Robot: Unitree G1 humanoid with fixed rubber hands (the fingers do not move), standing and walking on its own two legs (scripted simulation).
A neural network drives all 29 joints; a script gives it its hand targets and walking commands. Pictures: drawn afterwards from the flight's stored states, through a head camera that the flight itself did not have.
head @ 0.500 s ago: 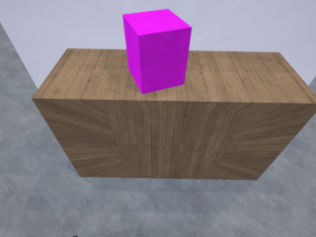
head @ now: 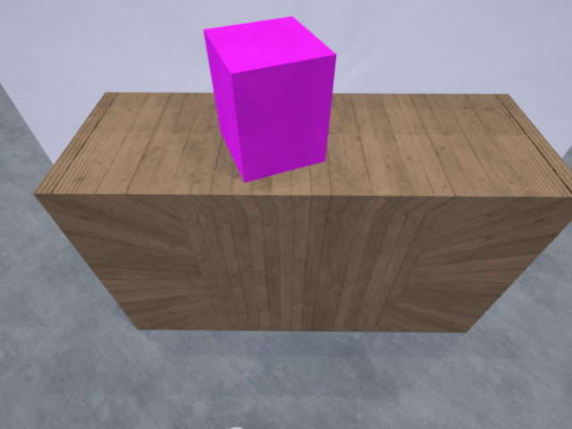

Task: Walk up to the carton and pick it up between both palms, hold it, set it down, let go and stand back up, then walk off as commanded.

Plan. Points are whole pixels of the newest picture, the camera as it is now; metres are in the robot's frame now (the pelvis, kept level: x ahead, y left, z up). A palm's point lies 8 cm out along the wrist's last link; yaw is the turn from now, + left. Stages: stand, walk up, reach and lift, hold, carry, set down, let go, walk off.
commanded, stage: walk up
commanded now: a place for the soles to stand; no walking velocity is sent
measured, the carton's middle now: (268, 99) +0.77 +0.07 +0.07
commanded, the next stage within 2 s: none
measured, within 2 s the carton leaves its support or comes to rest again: neither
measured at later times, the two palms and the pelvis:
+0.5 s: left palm out of the picture +0.12 +0.32 -0.13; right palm out of the picture +0.16 -0.27 -0.11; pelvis +0.09 +0.02 -0.01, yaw -1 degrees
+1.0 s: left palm (83, 355) +0.27 +0.36 -0.12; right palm (445, 356) +0.27 -0.23 -0.08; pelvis +0.20 +0.07 +0.00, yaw -1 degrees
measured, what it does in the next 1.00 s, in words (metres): walks ahead: left foot, then right foot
